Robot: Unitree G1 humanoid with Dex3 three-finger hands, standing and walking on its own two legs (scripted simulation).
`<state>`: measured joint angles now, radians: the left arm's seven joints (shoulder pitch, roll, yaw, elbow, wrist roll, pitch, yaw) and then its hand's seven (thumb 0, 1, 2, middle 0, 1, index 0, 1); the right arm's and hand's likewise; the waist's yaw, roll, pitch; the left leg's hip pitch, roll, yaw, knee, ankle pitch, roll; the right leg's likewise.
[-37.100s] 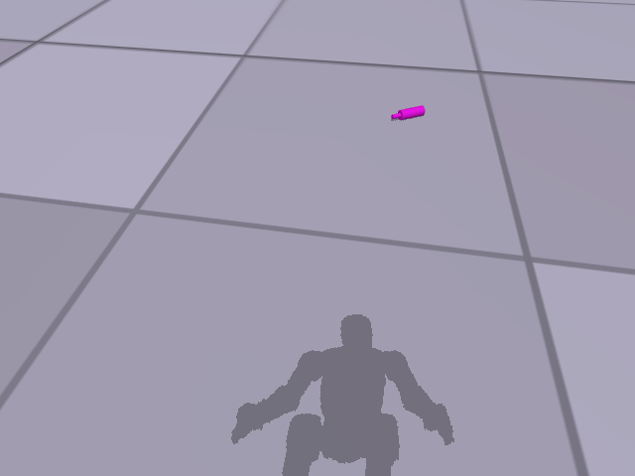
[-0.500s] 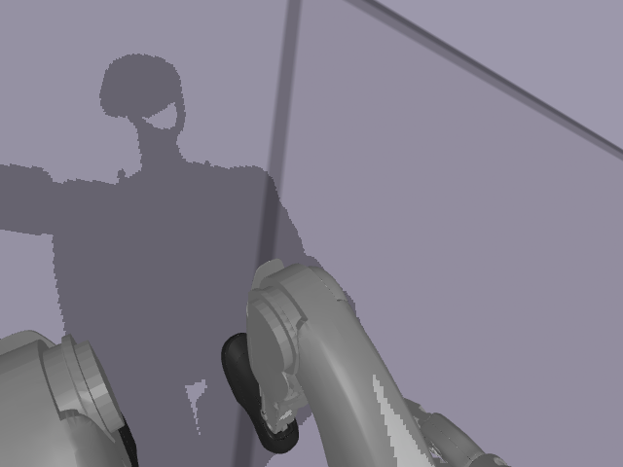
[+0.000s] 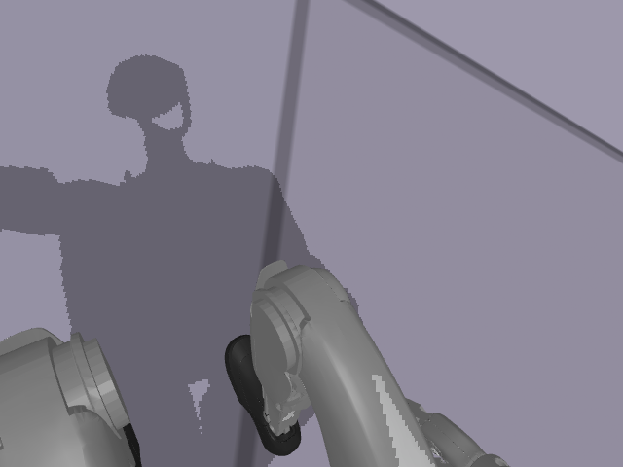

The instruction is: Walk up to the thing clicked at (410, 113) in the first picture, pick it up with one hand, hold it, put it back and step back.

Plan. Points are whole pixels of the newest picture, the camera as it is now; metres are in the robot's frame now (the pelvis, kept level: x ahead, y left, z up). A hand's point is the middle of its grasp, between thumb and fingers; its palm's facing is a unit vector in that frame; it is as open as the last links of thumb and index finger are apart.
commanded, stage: withdraw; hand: left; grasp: from above
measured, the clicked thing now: out of the picture +0.46 +0.38 -0.28
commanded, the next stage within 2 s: home in 0.74 s
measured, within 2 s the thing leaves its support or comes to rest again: neither
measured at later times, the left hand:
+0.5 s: hand out of the picture +0.42 +0.35 -0.08, palm faces -0.46 -0.14 -0.88, open 13.9 cm
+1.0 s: hand out of the picture +0.44 +0.37 -0.12, palm faces -0.35 -0.13 -0.93, open 13.2 cm
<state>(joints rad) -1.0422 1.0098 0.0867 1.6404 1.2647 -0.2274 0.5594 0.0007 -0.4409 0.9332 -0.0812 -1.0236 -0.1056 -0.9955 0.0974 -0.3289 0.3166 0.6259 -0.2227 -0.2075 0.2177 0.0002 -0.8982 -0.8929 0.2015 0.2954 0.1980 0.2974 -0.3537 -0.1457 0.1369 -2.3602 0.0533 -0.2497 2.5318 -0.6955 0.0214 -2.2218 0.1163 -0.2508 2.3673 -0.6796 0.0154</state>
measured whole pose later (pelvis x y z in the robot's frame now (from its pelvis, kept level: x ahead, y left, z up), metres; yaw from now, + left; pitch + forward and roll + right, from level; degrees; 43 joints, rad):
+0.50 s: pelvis -0.01 -0.01 +0.06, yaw +7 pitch +33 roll -9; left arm -0.97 0.73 -0.06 1.29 1.10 -0.08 0.17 0.00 -0.47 0.97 -0.09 -0.98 -0.09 -0.97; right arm 0.16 -0.29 0.12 0.64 -0.08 -0.03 0.16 0.00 -0.90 -0.90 0.20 0.30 0.20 0.30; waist -0.22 0.01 -0.08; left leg -2.24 0.04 -0.13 2.29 -0.64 0.02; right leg -2.14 0.08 -0.15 2.21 -0.67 0.00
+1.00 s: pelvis +0.00 +0.00 +0.03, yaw +6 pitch +34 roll -10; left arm -0.97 0.80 0.06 1.29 1.16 -0.13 0.31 0.00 -0.32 0.93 -0.18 -0.84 -0.18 -0.84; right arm 0.22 -0.24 0.14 0.69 -0.12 -0.02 0.11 0.00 -0.89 -0.89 0.20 0.29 0.20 0.30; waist -0.25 -0.01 -0.03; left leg -2.35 0.03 -0.13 2.39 -0.64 0.03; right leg -2.23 0.07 -0.15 2.31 -0.68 0.01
